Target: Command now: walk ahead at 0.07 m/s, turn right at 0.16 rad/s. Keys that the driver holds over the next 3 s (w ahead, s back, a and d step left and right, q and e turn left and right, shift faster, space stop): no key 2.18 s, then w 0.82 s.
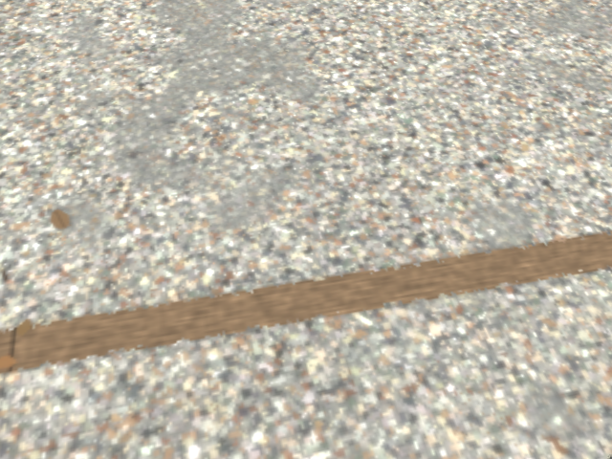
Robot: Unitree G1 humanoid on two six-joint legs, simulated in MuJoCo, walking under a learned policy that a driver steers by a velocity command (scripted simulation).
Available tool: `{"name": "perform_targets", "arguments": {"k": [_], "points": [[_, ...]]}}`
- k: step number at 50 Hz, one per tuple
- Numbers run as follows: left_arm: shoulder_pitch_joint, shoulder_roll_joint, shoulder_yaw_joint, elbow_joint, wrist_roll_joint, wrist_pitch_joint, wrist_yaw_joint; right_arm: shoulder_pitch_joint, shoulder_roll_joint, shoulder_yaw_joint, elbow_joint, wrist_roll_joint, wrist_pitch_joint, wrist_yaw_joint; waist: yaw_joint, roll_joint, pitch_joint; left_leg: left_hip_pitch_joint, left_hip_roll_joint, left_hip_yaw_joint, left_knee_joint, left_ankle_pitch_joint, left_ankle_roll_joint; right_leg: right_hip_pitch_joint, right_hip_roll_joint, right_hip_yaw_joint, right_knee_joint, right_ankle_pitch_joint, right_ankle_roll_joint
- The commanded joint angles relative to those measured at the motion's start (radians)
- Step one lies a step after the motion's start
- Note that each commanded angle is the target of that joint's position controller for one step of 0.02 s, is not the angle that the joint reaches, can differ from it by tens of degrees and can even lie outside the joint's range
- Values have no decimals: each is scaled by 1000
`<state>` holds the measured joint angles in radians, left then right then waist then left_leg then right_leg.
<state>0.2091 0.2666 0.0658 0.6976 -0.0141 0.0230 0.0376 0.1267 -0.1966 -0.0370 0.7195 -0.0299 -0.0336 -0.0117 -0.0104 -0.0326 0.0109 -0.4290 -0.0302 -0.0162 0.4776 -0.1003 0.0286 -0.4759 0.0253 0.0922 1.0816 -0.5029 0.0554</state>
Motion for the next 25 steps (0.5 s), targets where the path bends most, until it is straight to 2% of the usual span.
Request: {"name": "perform_targets", "arguments": {"k": [1,3,4,6,7,8,9,10,11,13,16,20,25], "points": [[84,4,-1,-36,6,-6,8,-44,-121,-32,-57,2,2,-3,35,195,-137,113,172,-164,-165,212,171,102,-33,-56,-213,39,13],[75,21,2,-28,7,-9,10,-12,-128,-35,-45,7,3,-7,22,199,-170,150,201,-190,-150,142,191,155,-39,-56,-334,113,4],[81,25,4,-22,7,-8,9,-13,-128,-34,-44,13,5,-8,31,192,-171,139,204,-193,-143,60,186,200,-35,-66,-410,182,-7],[73,20,5,-16,19,-3,2,0,-112,-28,-38,23,9,-9,42,179,-129,71,174,-183,-140,-163,135,286,-14,-96,-554,278,-45],[56,37,6,-34,35,-3,0,21,-97,-23,-31,19,7,-7,36,149,-104,27,155,-177,-130,-281,84,311,-49,-52,-578,298,-73],[37,84,12,-58,44,-3,2,35,-90,-22,-34,7,3,-4,8,61,-78,-14,106,-132,-69,-350,33,302,-135,39,-607,322,-113],[18,88,17,-35,40,-5,-4,55,-69,-20,-38,9,-1,-2,-35,-121,-66,78,31,-26,-29,-276,-9,158,-148,75,-658,120,-149],[-11,27,1,-48,36,-15,-10,29,-81,-23,-30,1,-3,-5,-22,-127,-32,161,23,-10,22,-181,-36,71,-133,81,-713,16,-144],[-23,4,-7,-43,39,-25,-12,26,-80,-26,-25,2,-3,-6,-28,-125,-11,186,25,-10,33,-136,-38,42,-126,76,-724,-8,-126],[-22,18,-3,-44,30,-42,-10,44,-82,-30,-8,3,0,-11,-23,-80,14,186,35,-26,33,-98,-28,53,-103,52,-694,68,-100],[21,22,0,-34,21,-52,-5,47,-71,-31,4,9,-5,-7,-8,-24,-6,179,43,-37,27,-56,-16,116,-87,31,-642,191,-98],[35,10,2,-31,19,-50,-6,51,-70,-32,21,17,-4,-6,-4,17,-28,199,52,-43,36,9,-19,150,-77,20,-614,276,-100],[42,-3,4,-23,17,-47,-9,58,-76,-35,43,20,5,-14,-4,31,-42,220,60,-49,49,57,-18,171,-65,5,-600,342,-100]]}}
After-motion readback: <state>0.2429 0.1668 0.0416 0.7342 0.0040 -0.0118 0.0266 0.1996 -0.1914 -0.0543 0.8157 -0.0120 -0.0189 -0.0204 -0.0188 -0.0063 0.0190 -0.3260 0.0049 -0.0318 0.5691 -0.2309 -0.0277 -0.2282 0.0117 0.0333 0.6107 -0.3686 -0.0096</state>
